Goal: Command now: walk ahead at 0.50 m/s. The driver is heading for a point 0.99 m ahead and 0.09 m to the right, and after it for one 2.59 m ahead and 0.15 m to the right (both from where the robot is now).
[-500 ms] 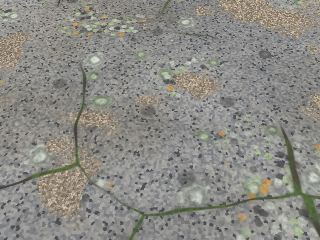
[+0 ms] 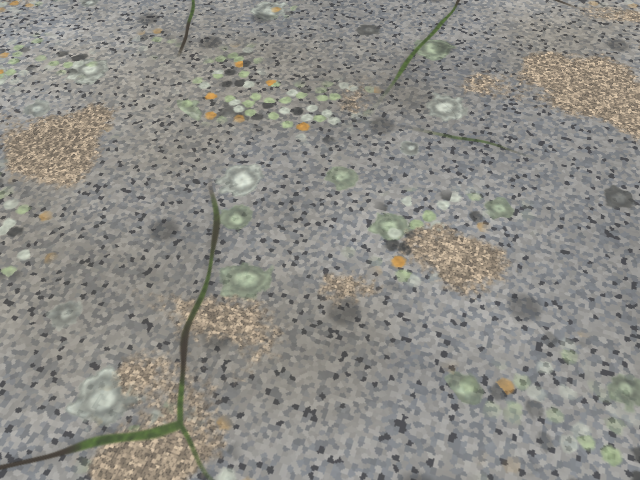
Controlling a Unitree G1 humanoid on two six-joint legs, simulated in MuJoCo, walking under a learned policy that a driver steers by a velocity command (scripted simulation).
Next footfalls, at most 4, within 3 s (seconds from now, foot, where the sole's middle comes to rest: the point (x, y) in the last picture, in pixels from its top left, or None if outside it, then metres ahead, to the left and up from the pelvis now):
0.10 left None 0.23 0.11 -0.78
0.68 right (388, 457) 0.53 -0.06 -0.78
1.08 left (289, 469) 0.49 0.14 -0.78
2.20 left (304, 452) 0.53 0.11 -0.78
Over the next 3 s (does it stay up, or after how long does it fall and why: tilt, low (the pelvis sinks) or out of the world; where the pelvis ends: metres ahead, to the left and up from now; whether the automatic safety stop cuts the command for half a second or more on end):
stays up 0.78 -0.14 0.00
